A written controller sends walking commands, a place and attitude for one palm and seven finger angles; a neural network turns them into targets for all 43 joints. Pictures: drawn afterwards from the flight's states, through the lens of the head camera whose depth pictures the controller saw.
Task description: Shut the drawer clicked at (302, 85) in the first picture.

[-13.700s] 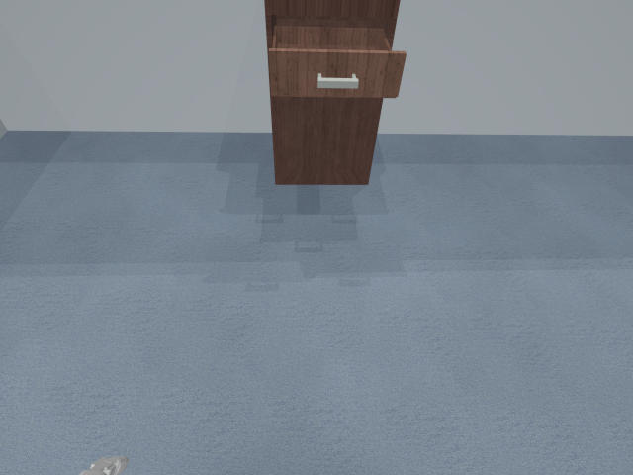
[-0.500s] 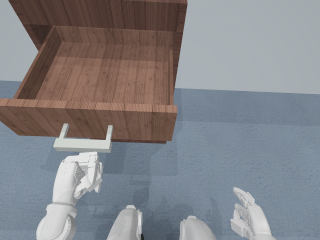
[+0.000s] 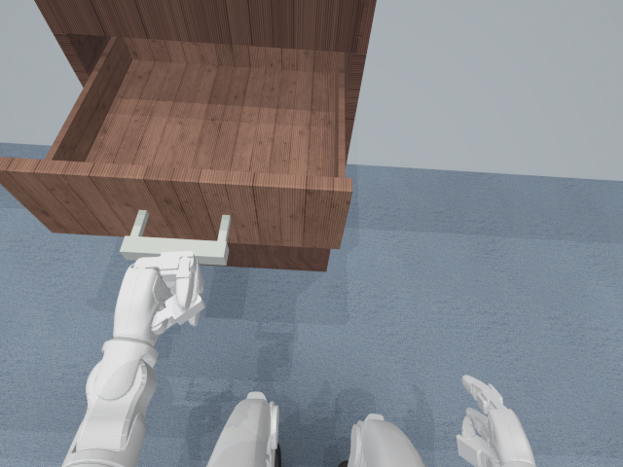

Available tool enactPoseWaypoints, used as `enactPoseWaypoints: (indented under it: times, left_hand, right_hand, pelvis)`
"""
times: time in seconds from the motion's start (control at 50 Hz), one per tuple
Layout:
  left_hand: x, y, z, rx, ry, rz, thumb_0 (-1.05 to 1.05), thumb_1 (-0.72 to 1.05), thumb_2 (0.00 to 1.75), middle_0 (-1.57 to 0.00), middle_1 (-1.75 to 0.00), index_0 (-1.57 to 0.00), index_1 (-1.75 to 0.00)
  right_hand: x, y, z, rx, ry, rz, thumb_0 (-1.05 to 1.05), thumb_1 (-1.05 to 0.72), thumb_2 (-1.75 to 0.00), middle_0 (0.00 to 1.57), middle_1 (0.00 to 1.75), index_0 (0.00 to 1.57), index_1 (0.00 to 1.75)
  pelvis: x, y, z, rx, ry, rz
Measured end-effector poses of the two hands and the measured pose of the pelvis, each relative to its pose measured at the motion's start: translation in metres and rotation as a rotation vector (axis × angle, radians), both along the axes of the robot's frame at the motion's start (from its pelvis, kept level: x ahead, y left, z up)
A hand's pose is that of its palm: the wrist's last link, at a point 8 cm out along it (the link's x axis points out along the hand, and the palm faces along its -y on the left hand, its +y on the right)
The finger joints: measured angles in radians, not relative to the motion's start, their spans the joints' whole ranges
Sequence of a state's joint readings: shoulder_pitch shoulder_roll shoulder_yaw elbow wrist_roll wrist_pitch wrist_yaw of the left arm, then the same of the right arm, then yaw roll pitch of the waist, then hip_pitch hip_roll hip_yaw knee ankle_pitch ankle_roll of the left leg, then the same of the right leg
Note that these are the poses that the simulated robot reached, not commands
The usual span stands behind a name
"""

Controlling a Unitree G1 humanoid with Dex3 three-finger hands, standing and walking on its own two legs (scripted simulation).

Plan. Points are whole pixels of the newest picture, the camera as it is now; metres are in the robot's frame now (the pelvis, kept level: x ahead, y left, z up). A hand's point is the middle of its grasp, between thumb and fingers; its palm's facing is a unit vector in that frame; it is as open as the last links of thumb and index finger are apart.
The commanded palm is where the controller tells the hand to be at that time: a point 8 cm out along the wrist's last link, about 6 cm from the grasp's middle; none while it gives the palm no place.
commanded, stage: push the drawer shut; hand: left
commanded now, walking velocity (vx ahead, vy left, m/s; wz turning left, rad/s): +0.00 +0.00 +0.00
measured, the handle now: (180, 235) +0.38 +0.19 +0.04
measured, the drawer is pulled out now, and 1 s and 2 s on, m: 0.26 0.13 0.01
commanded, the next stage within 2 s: none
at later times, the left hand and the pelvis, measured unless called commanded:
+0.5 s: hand (206, 248) +0.37 +0.16 +0.03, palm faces -0.01 -1.00 -0.04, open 3.0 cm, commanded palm +0.37 +0.21 +0.04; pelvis +0.00 +0.01 +0.01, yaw -1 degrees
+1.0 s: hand (215, 207) +0.44 +0.16 +0.03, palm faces +0.01 -1.00 -0.05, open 3.0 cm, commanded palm +0.43 +0.20 +0.04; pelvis +0.00 +0.01 +0.00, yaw -1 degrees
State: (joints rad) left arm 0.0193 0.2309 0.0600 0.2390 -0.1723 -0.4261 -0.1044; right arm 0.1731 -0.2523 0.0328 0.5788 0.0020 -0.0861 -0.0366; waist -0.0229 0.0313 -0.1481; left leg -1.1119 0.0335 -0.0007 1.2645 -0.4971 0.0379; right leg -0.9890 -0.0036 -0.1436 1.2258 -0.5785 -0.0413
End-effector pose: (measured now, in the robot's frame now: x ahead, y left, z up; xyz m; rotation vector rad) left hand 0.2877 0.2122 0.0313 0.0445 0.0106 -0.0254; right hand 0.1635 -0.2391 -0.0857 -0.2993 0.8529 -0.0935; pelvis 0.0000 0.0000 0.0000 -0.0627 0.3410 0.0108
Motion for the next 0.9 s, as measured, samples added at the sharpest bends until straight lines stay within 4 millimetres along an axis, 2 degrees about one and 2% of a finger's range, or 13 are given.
enactPoseWaypoints:
  times: [0.3, 0.48, 0.9]
  left_hand:
    - [0.044, 0.001, 0.003, -0.004, 0.002, 0.008, -0.02, 0.77, 0.94, -1.4, -1.6, -1.4, -1.6]
    - [0.062, 0.001, 0.003, -0.004, -0.004, 0.013, -0.01, 0.77, 0.93, -1.4, -1.6, -1.4, -1.6]
    - [0.113, 0.002, 0.003, 0.0, -0.006, 0.031, -0.02, 0.74, 0.93, -1.4, -1.6, -1.4, -1.6]
  right_hand:
    - [-0.034, -0.001, -0.001, -0.005, 0.068, -0.043, 0.01, -0.91, -0.9, 0.2, 0.3, 0.2, 0.3]
    - [-0.056, -0.006, -0.003, -0.014, 0.142, -0.081, 0.01, -0.91, -0.9, 0.2, 0.3, 0.2, 0.3]
    - [-0.081, -0.008, -0.012, -0.02, 0.247, -0.121, 0.01, -0.91, -0.9, 0.2, 0.3, 0.2, 0.3]
  pelvis:
    - [-0.006, 0.005, 0.004, 0.0, -0.005, -0.01]
    - [-0.004, 0.008, 0.007, 0.003, 0.003, -0.018]
    - [-0.004, 0.009, 0.004, 0.003, 0.033, -0.022]
